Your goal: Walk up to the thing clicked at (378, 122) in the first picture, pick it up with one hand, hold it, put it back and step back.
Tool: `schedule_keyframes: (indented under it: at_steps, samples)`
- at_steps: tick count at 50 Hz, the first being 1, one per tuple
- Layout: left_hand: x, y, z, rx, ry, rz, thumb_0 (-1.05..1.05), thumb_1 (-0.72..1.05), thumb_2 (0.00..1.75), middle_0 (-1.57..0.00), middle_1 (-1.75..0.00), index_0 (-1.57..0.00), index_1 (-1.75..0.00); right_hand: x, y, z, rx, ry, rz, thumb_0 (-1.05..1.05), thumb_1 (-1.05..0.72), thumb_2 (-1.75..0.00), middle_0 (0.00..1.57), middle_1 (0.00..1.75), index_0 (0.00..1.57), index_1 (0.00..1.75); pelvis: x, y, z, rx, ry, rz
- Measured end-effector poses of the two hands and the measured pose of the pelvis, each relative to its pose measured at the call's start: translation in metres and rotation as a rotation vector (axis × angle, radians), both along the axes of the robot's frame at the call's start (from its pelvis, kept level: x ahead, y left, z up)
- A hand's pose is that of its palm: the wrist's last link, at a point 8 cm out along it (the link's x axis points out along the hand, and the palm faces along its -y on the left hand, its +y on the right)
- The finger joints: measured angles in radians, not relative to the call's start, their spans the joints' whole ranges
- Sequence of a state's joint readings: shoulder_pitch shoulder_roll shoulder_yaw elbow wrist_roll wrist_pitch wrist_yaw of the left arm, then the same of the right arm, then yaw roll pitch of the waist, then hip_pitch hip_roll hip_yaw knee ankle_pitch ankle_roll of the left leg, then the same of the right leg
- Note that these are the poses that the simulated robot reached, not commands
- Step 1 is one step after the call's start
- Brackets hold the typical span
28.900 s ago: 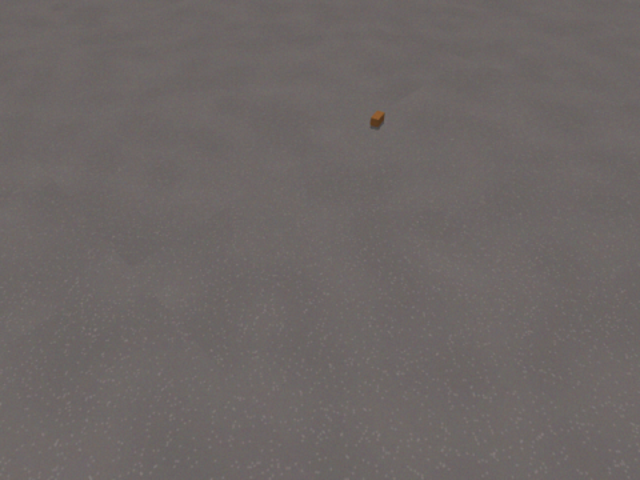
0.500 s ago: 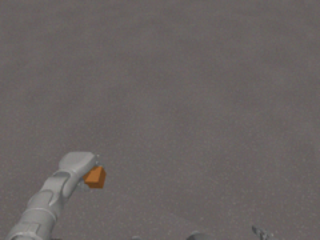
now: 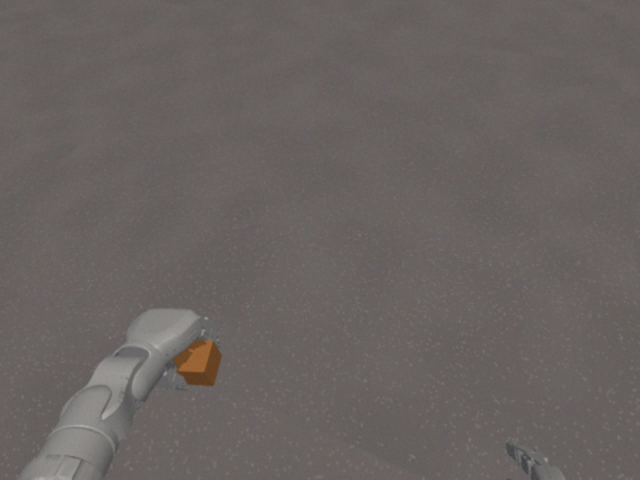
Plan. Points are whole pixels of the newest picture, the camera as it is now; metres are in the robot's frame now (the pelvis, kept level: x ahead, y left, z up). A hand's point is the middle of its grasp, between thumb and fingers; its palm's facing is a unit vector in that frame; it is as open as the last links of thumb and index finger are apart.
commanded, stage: hold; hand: left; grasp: from above
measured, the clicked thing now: (184, 362) +0.31 +0.21 -0.08
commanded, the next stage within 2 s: crouch in 1.40 s
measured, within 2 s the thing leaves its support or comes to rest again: neither
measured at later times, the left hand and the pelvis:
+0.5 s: hand (177, 366) +0.29 +0.20 -0.02, palm faces -0.47 +0.01 -0.88, open 7.8 cm; pelvis +0.00 -0.01 +0.01, yaw +0 degrees
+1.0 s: hand (175, 364) +0.28 +0.20 -0.01, palm faces -0.47 +0.00 -0.88, open 7.8 cm; pelvis +0.00 -0.01 +0.02, yaw +0 degrees
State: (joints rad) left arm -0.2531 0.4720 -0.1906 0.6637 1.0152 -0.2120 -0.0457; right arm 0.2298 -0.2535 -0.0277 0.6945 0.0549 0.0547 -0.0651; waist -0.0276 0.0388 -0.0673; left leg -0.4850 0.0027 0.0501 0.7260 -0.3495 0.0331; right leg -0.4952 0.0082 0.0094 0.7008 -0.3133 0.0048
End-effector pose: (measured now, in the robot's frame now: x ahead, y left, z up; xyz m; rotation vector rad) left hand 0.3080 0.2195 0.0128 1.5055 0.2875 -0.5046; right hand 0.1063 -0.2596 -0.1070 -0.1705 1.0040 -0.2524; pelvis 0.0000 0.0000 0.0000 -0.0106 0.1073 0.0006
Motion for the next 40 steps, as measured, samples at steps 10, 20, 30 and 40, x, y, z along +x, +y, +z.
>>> schedule_keyframes:
  at_steps: [10,20,30,40]
  samples:
    - [-0.005,-0.006,0.008,0.001,-0.008,-0.002,-0.05,0.3,0.32,-0.92,-0.23,-0.92,-0.23,0.006,-0.001,0.002,0.009,-0.017,0.007,0.0,-0.9,-0.9,0.21,0.3,0.2,0.3,-0.002,-0.003,0.003,0.006,-0.018,-0.001]
    - [-0.011,-0.011,0.016,-0.002,-0.015,-0.003,-0.04,0.29,0.34,-0.91,-0.24,-0.91,-0.24,0.011,-0.003,0.006,0.011,-0.03,0.01,0.01,-0.91,-0.9,0.21,0.3,0.2,0.3,-0.003,-0.007,0.007,0.011,-0.038,0.0]
    - [-0.017,-0.014,0.023,-0.004,-0.013,-0.006,-0.04,0.31,0.32,-0.91,-0.24,-0.91,-0.24,0.015,-0.004,0.011,0.012,-0.047,0.013,0.01,-0.91,-0.9,0.2,0.3,0.2,0.3,-0.005,-0.009,0.01,0.013,-0.059,-0.001]
    - [-0.019,-0.016,0.031,-0.008,-0.02,-0.005,-0.04,0.32,0.29,-0.91,-0.23,-0.91,-0.23,0.019,-0.002,0.016,0.018,-0.057,0.016,0.01,-0.91,-0.9,0.2,0.3,0.2,0.3,-0.006,-0.01,0.014,0.014,-0.077,-0.003]
